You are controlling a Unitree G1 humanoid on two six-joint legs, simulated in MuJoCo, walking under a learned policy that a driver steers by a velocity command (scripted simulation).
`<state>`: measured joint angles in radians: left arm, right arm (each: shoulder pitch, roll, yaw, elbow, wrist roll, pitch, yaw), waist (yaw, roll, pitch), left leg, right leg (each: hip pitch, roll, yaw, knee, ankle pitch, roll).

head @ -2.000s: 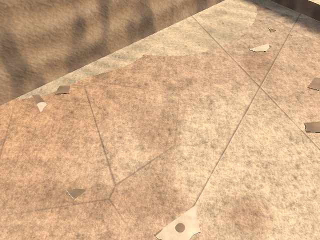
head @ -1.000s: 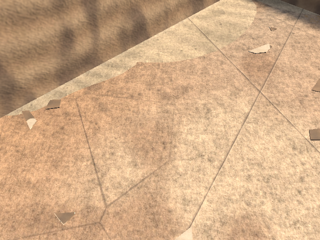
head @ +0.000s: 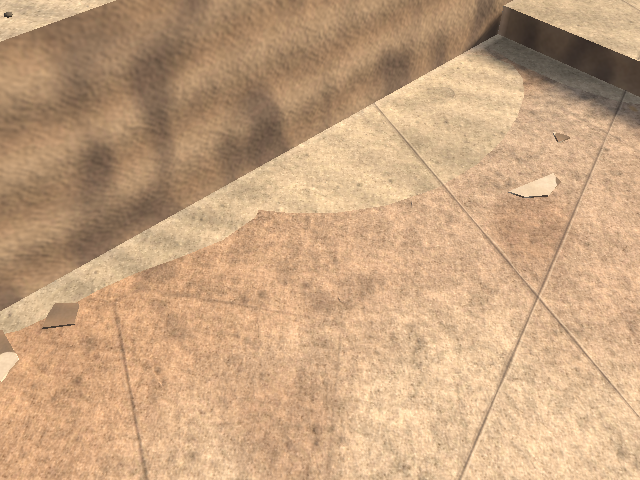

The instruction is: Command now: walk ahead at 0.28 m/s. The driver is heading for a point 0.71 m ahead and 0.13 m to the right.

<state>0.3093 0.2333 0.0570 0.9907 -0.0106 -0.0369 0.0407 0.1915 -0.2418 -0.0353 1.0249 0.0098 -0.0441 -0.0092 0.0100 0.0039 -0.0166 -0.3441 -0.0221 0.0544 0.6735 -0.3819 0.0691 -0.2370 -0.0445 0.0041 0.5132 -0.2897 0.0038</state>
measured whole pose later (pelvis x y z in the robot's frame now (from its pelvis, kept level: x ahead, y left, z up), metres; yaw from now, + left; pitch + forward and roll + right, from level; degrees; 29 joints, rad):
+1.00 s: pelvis +0.49 -0.07 +0.00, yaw -16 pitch +2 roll -1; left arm 0.34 0.26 0.07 0.88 -0.01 -0.08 0.01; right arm 0.03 -0.26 -0.06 0.83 0.00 -0.11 0.01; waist 0.08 0.04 0.01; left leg -0.61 0.07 -0.05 0.53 0.10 0.00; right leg -0.04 0.11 0.10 0.31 -0.29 -0.08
